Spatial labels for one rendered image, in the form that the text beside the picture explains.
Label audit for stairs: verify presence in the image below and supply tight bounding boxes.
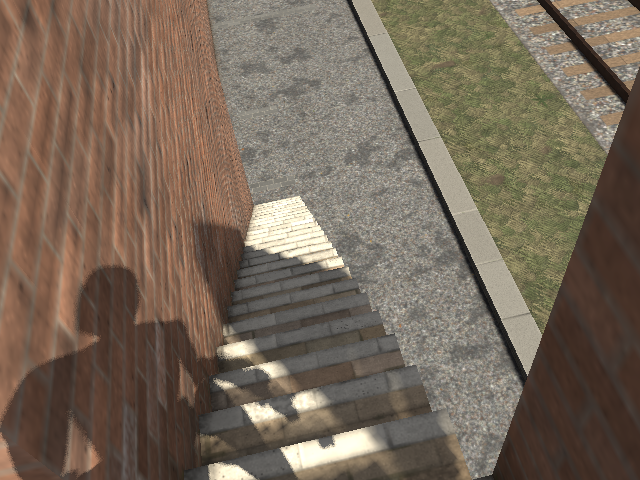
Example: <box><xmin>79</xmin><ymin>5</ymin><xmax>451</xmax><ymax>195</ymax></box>
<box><xmin>184</xmin><ymin>196</ymin><xmax>472</xmax><ymax>480</ymax></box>

